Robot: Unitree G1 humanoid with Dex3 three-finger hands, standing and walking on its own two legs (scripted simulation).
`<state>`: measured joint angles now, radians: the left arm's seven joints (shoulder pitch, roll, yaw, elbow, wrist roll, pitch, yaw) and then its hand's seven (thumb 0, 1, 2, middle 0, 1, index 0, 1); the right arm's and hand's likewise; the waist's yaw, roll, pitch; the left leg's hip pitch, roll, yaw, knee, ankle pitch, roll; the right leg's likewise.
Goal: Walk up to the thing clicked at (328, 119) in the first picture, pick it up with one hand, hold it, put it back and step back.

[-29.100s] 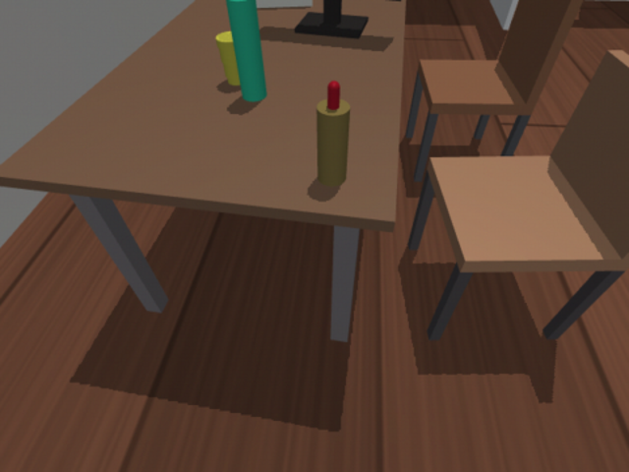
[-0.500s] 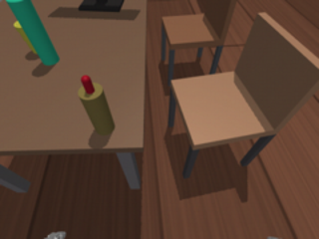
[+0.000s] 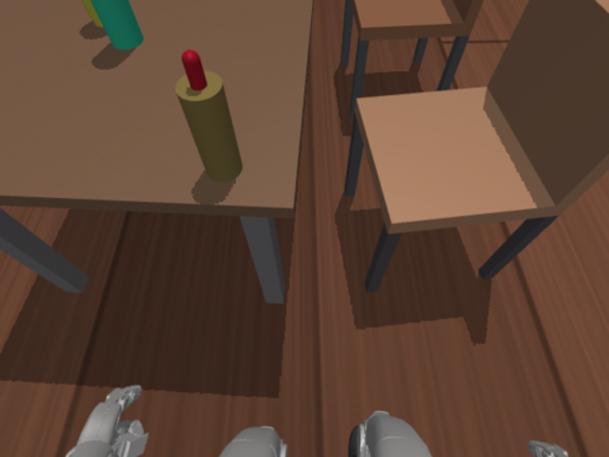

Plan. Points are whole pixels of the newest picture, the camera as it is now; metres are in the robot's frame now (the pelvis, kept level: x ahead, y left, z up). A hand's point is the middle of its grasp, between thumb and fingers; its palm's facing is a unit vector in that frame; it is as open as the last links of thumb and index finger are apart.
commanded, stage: step back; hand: left
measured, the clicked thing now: (209, 119) +0.54 +0.18 +0.08
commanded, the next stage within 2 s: none
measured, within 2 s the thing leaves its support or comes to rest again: neither
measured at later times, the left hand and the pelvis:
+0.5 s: hand out of the picture -0.02 +0.25 -0.13, palm faces -0.12 -0.90 -0.42, open 7.4 cm; pelvis -0.12 -0.01 +0.01, yaw -6 degrees
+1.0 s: hand out of the picture -0.13 +0.27 -0.14, palm faces -0.11 -0.91 -0.39, open 7.4 cm; pelvis -0.26 +0.01 +0.01, yaw -6 degrees
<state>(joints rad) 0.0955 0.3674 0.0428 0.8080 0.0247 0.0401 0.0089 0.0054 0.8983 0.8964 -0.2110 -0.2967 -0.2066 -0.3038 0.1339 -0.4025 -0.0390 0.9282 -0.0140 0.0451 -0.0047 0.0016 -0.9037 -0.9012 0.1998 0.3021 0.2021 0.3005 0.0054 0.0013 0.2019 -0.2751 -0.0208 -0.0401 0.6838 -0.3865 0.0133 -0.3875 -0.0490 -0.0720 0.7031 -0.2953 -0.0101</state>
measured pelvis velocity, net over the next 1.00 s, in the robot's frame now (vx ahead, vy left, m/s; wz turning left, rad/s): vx -0.26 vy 0.01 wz -0.11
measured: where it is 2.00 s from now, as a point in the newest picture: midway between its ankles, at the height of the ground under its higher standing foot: outside the picture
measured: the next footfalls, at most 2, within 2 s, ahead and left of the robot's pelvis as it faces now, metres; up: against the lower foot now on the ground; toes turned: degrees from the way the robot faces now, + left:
right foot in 0.38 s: -0.09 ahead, -0.13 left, +0.00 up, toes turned -3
left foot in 0.72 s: -0.14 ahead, +0.13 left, +0.00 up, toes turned -5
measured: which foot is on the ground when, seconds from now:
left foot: down 0.00-0.40, up 0.42-0.70, down 0.72-1.00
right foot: down 0.00-0.02, up 0.04-0.36, down 0.38-0.74, up 0.76-1.00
